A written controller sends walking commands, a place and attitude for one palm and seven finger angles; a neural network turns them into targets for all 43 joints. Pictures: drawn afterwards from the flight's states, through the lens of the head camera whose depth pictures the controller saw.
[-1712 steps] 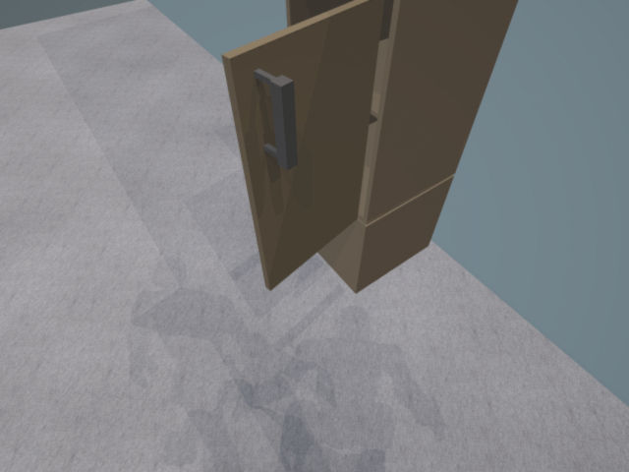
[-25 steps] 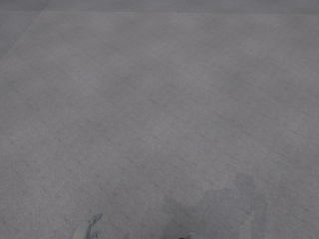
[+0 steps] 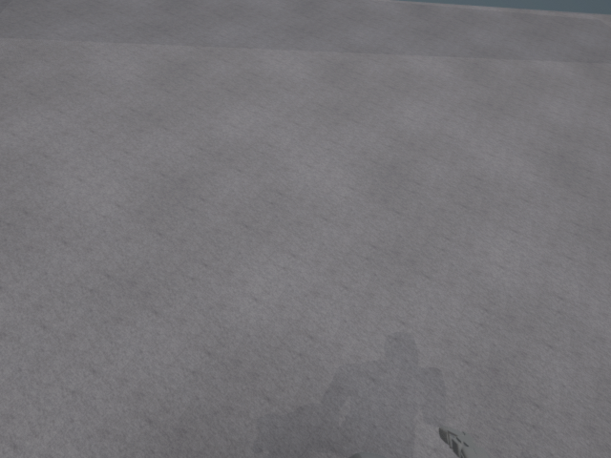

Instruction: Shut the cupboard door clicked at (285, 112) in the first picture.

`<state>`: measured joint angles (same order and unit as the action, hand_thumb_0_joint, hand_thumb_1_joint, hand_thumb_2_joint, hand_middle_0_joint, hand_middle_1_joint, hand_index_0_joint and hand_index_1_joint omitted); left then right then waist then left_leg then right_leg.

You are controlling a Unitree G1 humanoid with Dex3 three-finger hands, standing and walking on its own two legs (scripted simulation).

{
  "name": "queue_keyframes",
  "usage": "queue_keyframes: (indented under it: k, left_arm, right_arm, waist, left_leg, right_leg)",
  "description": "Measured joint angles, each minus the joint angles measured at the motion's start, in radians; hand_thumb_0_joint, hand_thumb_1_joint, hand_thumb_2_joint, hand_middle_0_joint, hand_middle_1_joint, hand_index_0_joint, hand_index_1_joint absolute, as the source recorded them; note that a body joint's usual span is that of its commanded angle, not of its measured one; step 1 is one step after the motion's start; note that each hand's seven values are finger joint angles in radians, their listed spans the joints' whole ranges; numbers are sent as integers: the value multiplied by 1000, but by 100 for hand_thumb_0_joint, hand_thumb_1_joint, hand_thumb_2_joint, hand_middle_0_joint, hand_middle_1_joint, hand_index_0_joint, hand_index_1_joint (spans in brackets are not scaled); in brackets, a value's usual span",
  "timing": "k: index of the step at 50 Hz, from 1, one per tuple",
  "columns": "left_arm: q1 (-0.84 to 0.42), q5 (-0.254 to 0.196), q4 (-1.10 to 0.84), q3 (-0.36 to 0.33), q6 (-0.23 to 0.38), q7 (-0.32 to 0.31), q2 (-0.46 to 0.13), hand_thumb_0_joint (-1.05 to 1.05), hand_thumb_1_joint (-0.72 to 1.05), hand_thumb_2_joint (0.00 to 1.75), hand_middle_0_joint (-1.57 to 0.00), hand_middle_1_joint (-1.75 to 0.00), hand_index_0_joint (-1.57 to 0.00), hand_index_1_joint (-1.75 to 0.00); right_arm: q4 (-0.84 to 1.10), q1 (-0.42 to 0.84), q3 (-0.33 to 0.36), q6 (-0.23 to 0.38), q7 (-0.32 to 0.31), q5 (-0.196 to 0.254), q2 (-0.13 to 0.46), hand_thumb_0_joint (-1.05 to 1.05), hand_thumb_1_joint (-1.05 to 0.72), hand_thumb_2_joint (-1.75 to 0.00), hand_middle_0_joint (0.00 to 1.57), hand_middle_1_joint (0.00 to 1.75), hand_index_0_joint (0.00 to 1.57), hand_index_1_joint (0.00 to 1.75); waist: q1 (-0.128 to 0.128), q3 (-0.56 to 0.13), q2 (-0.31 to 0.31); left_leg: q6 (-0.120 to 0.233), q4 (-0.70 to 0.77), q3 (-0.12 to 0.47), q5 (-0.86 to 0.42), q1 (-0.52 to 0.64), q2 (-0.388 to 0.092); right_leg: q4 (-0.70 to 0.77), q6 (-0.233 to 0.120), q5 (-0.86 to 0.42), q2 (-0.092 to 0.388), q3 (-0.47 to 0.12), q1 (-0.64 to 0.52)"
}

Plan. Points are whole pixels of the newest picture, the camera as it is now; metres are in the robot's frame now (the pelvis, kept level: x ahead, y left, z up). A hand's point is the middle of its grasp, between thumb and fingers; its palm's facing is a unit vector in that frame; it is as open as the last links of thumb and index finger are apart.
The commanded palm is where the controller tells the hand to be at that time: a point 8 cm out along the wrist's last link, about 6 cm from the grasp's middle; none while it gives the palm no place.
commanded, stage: turn to face it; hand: left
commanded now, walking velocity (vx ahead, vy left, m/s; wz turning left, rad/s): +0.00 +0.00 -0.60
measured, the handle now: out of the picture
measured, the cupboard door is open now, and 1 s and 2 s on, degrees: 63 63 63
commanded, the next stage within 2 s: none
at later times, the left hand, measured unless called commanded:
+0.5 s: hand (234, 418) +0.19 +0.12 -0.15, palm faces -0.32 -0.91 -0.27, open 7.4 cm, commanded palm none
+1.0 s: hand (238, 383) +0.24 +0.12 -0.16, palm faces -0.52 -0.83 -0.21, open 7.4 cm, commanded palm none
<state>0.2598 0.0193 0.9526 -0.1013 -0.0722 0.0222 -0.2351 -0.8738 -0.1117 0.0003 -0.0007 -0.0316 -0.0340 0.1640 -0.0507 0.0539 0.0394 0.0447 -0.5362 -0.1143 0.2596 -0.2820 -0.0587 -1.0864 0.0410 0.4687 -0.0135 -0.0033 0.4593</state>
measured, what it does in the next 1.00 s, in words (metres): steps on the spot, turning right: right foot, then left foot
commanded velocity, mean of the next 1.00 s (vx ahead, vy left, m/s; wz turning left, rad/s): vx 0.00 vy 0.00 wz -0.60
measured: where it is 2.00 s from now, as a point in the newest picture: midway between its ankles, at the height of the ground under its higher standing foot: outside the picture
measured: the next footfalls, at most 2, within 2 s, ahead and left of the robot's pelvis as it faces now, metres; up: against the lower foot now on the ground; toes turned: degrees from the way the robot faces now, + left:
right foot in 0.36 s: +0.01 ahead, -0.15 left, +0.00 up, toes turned -19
left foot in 0.74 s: +0.15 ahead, +0.07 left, +0.00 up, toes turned -23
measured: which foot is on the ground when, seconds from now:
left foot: down 0.00-0.36, up 0.38-0.72, down 0.74-1.00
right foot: up 0.00-0.34, down 0.36-0.74, up 0.76-1.00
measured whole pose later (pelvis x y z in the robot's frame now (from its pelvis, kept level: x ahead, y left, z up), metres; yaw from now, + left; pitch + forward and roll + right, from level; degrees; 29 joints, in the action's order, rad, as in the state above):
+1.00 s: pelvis +0.06 -0.01 +0.00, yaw -35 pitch +2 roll -2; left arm 0.18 0.02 0.89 -0.10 -0.10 0.04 -0.27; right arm -0.86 -0.20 0.01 -0.01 -0.03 -0.04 0.20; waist -0.01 0.08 0.01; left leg 0.00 -0.50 -0.17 0.27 -0.25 -0.13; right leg -1.03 0.06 0.45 0.03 0.04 0.45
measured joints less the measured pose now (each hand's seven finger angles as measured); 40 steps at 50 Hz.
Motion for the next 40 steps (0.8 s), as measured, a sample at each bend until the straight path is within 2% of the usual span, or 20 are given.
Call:
queue_keyframes:
  k: [4, 9, 15, 18, 19, 21, 23, 25, 28, 31, 34, 36, 37, 38, 40]
  left_arm:
    - [-30, 1, -31, -7, -7, 10, -19, 1, 91, 90, -20, -30, -20, -30]
    - [-72, 2, -51, -7, -16, 13, -32, 1, 91, 90, -20, -30, -19, -30]
    - [-123, 2, -74, 8, -11, 15, -24, 1, 91, 90, -20, -30, -19, -29]
    - [-131, 2, -96, 21, 10, 16, -23, 1, 91, 90, -20, -30, -19, -30]
    - [-136, 4, -95, 24, 23, 10, -14, 1, 91, 90, -20, -30, -20, -30]
    - [-136, 0, -95, 40, 34, -1, 9, 1, 91, 90, -20, -30, -20, -30]
    - [-122, -3, -96, 47, 37, -10, 22, 1, 91, 90, -20, -30, -20, -30]
    - [-109, -5, -91, 50, 34, -18, 26, 1, 91, 90, -20, -30, -20, -30]
    - [-93, -5, -78, 53, 32, -18, 28, 1, 91, 90, -20, -30, -20, -30]
    - [-80, -1, -70, 54, 31, -13, 33, 1, 91, 90, -21, -30, -20, -30]
    - [-66, 3, -64, 49, 27, -10, 34, 1, 90, 90, -21, -30, -20, -30]
    - [-56, 1, -58, 43, 19, -9, 30, 1, 90, 90, -21, -30, -20, -30]
    - [-49, -3, -57, 40, 14, -9, 28, 1, 90, 90, -21, -30, -20, -30]
    - [-48, -8, -54, 36, 7, -9, 22, 1, 90, 90, -21, -30, -20, -30]
    - [-54, -11, -50, 27, -6, -8, 3, 1, 91, 90, -21, -30, -20, -30]
  right_arm:
    - [-11, -35, 7, -2, -2, 2, 10, 0, -90, -90, 20, 30, 20, 30]
    - [-34, -89, 25, -2, 0, 1, 33, 1, -90, -90, 20, 30, 20, 30]
    - [-67, -150, 48, -15, 9, -2, 76, 1, -90, -90, 20, 30, 20, 30]
    - [-78, -187, 57, -26, 15, 5, 97, 1, -90, -90, 20, 30, 20, 30]
    - [-84, -187, 61, -34, 16, 8, 108, 1, -90, -90, 20, 30, 20, 30]
    - [-91, -174, 65, -60, 12, 12, 126, 1, -91, -90, 20, 30, 20, 30]
    - [-88, -157, 64, -71, 9, 13, 125, 1, -91, -90, 20, 30, 19, 30]
    - [-76, -138, 59, -67, 13, 13, 111, 1, -91, -90, 20, 30, 19, 30]
    - [-50, -116, 50, -56, 19, 14, 86, 1, -91, -90, 20, 30, 19, 30]
    - [-32, -93, 45, -50, 20, 16, 69, 1, -91, -90, 20, 30, 19, 30]
    - [-17, -67, 41, -43, 17, 21, 57, 1, -91, -90, 20, 30, 19, 30]
    - [-5, -56, 37, -33, 15, 24, 51, 1, -91, -90, 20, 30, 20, 30]
    - [4, -56, 33, -24, 14, 24, 53, 1, -91, -90, 20, 30, 20, 30]
    - [7, -53, 31, -13, 12, 20, 49, 1, -91, -90, 20, 30, 20, 30]
    - [16, -49, 20, -6, 11, 10, 38, 1, -91, -90, 20, 30, 20, 30]
  waist:
    - [15, 2, -10]
    - [46, 9, -29]
    - [87, 17, -61]
    - [94, 5, -63]
    - [91, 5, -79]
    - [93, 15, -109]
    - [91, 18, -110]
    - [90, 21, -94]
    - [88, 20, -68]
    - [75, 19, -51]
    - [56, 17, -34]
    - [48, 13, -22]
    - [46, 6, -26]
    - [47, 4, -18]
    - [40, 15, 1]
  left_leg:
    - [2, 53, -46, -15, 35, -27]
    - [-7, 62, -106, -3, 58, -60]
    - [-36, -11, -176, 51, 55, -106]
    - [-63, -111, -204, 105, 23, -125]
    - [-81, -189, -171, 172, -10, -129]
    - [-98, -388, -55, 261, -93, -97]
    - [-112, -530, 8, 250, -162, -60]
    - [-126, -585, 39, 195, -208, -44]
    - [-139, -544, 67, 152, -232, -33]
    - [-143, -442, 84, 152, -215, -22]
    - [-139, -300, 86, 158, -166, -2]
    - [-133, -160, 82, 95, -108, 14]
    - [-127, -72, 80, 47, -70, 12]
    - [-85, -54, 71, 20, -65, 15]
    - [-40, -84, 42, 35, -64, 8]
  right_leg:
    - [-25, 20, -56, 37, 21, 25]
    - [99, 25, -63, 65, 41, -9]
    - [318, -4, -69, 54, 82, -106]
    - [509, -39, -180, 48, 92, -199]
    - [501, -49, -142, 37, 87, -192]
    - [476, -59, -118, 18, 74, -179]
    - [505, -58, -142, 11, 48, -185]
    - [548, -60, -171, 6, 22, -198]
    - [592, -62, -196, 2, -9, -212]
    - [602, -57, -201, -4, -39, -215]
    - [582, -44, -190, -8, -75, -204]
    - [548, -30, -171, -12, -101, -188]
    - [522, -21, -157, -22, -110, -174]
    - [478, -23, -135, -24, -117, -153]
    - [296, -22, 5, -23, -93, -91]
